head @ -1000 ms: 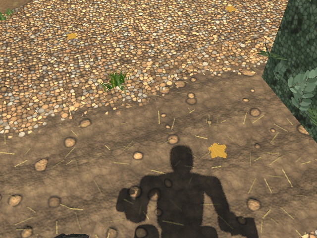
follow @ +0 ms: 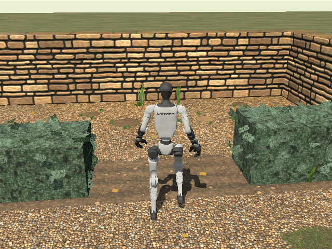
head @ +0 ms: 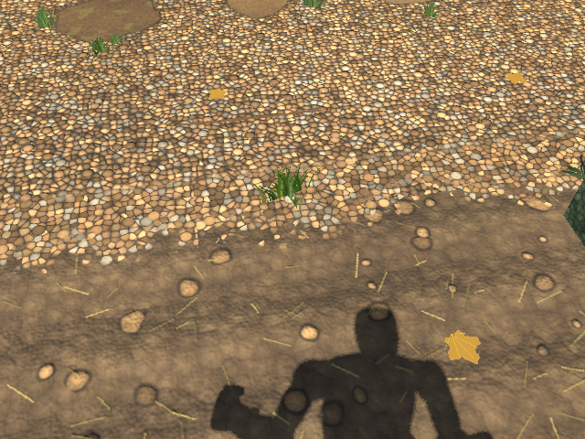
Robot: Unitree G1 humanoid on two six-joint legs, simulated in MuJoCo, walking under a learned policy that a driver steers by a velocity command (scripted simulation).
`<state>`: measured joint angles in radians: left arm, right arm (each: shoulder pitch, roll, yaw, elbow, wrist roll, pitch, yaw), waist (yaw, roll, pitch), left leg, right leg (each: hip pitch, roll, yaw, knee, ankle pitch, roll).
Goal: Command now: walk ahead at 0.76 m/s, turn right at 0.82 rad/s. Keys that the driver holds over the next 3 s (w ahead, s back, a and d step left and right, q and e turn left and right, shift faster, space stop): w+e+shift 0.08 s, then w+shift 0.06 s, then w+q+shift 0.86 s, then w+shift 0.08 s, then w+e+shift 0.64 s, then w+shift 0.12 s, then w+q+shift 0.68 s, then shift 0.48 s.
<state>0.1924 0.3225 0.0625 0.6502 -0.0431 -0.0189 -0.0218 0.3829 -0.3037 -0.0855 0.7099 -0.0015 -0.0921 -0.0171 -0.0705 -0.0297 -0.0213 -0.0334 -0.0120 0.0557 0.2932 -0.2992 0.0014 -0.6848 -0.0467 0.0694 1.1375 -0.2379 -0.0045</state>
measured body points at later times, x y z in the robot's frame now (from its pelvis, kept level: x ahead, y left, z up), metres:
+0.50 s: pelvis +0.34 -0.17 -0.01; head +0.35 -0.18 +0.44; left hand +0.39 +0.11 -0.12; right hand +0.43 -0.45 -0.12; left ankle +0.40 +0.01 -0.63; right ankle +0.30 -0.25 -0.74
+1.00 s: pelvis +0.76 -0.16 -0.01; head +0.77 -0.15 +0.44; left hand +0.95 +0.12 -0.03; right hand +0.84 -0.40 -0.13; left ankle +0.73 -0.14 -0.74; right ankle +0.94 -0.34 -0.66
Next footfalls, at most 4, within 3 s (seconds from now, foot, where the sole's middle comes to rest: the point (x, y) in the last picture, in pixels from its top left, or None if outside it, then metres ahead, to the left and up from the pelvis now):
0.26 right None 0.34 -0.25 -0.78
0.76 left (334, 334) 0.77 -0.13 -0.78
1.20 right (333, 213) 1.18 -0.18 -0.78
1.62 left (220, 162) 1.43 0.17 -0.78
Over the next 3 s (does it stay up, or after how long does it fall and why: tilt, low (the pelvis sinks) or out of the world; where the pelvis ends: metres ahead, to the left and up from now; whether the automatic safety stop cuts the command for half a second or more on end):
stays up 2.35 0.23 -0.03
